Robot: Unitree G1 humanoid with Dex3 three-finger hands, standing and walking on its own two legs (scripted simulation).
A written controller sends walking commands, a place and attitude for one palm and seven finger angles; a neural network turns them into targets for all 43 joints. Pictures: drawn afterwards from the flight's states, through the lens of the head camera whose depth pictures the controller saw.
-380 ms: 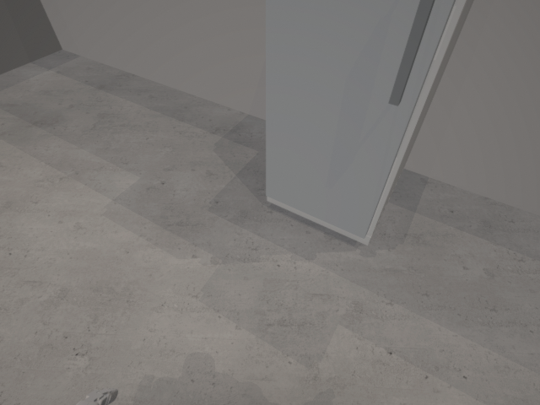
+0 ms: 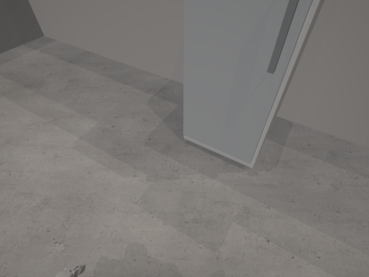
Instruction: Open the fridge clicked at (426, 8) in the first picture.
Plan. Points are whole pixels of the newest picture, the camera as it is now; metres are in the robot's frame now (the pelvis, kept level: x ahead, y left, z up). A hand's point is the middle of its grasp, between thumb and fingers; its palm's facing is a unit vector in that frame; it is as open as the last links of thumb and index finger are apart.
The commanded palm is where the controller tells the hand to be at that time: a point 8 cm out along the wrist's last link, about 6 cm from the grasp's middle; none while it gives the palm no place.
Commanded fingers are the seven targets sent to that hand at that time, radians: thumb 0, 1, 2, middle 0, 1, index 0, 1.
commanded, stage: stand and wait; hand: right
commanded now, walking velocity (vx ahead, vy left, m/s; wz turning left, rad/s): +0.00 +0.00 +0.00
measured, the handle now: (292, 7) +0.90 -0.32 +0.22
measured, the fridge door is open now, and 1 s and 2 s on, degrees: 0 0 0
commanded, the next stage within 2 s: look at it before walking up in 0.44 s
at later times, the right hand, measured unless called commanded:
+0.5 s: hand out of the picture +0.07 -0.23 -0.15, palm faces -0.03 +0.94 -0.33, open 7.4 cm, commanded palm none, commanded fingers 0.00 -0.90 -0.90 0.20 0.30 0.20 0.30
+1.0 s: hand out of the picture +0.06 -0.23 -0.15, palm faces -0.03 +0.94 -0.33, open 7.4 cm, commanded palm none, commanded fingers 0.00 -0.90 -0.90 0.20 0.30 0.20 0.30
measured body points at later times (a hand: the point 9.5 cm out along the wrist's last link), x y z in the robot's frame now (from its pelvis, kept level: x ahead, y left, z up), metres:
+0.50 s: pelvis -0.01 +0.01 +0.00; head -0.01 +0.01 +0.45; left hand +0.06 +0.31 -0.13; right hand +0.07 -0.28 -0.13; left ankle -0.01 +0.13 -0.74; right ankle -0.01 -0.11 -0.74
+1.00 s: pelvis -0.01 +0.01 +0.01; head -0.01 +0.01 +0.45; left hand +0.07 +0.31 -0.13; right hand +0.06 -0.28 -0.13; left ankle -0.01 +0.13 -0.74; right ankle -0.01 -0.11 -0.74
